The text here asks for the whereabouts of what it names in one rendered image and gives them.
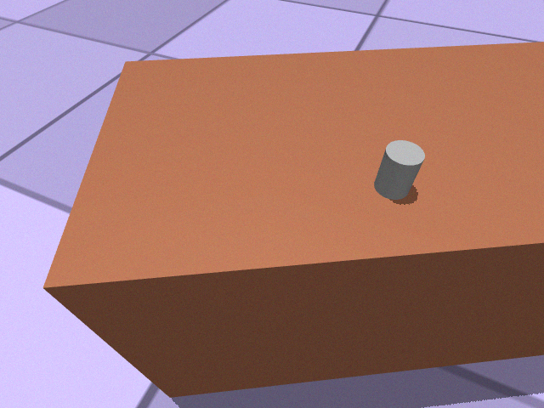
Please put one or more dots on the can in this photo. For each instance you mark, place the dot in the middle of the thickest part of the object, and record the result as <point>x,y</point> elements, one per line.
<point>400,165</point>

